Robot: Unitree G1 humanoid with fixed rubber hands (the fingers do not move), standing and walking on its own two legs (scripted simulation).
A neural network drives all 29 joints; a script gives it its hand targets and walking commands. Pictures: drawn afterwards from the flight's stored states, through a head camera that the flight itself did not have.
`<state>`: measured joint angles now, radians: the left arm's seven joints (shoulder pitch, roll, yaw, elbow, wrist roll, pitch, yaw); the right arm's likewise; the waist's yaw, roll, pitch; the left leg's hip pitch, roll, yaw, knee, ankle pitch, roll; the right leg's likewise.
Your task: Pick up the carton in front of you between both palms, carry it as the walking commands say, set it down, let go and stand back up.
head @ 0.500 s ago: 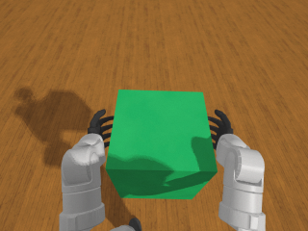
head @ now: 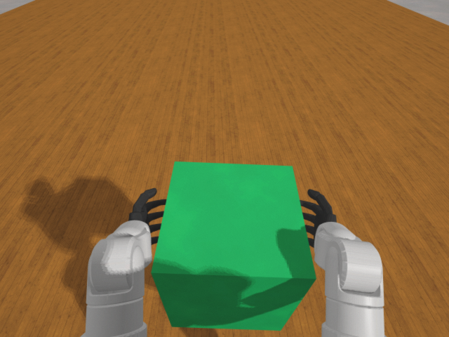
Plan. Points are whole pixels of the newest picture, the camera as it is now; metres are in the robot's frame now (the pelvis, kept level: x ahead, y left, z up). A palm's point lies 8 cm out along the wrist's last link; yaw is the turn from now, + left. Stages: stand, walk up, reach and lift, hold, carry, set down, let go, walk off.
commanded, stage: carry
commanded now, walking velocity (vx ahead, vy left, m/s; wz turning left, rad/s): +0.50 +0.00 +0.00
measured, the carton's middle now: (229, 249) +0.27 +0.00 +0.03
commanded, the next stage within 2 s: none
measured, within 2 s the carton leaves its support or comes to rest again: neither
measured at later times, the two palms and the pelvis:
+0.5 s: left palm (158, 125) +0.56 +0.17 +0.12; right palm (281, 122) +0.56 -0.13 +0.12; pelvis +0.30 +0.02 +0.01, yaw +0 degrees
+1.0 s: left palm (176, 81) +0.84 +0.16 +0.10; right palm (268, 82) +0.84 -0.14 +0.10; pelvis +0.57 +0.01 +0.01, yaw +0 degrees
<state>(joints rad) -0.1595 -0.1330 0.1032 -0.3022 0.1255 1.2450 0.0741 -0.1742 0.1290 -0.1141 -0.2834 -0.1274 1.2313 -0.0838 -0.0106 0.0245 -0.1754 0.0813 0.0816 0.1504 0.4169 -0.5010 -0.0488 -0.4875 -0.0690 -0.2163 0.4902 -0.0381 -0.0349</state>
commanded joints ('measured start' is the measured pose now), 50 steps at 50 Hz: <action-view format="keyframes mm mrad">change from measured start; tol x32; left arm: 1 -444 -820 -648 37 -380 -10 -240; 50 -344 -886 -679 -9 -388 -29 -250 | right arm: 1 -482 845 706 -37 416 22 252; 50 -388 862 716 -83 408 6 262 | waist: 1 39 -293 -256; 23 24 -175 -23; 27 -13 338 -236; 50 22 -231 -289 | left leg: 1 -587 -38 42 641 335 6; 4 -770 12 -141 900 88 60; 20 -677 9 25 118 468 49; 25 -202 -57 102 22 340 83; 28 180 359 -633 -188 329 270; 42 -28 152 40 -96 1001 135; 46 -142 100 77 87 834 57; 50 -481 -2 -64 333 -69 -9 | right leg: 1 732 -318 557 -175 -366 -126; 22 562 -193 87 -274 85 -58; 25 393 -115 -17 82 185 3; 29 -238 -8 196 778 -430 27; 44 94 47 4 -17 97 55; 50 699 -306 355 -73 880 -161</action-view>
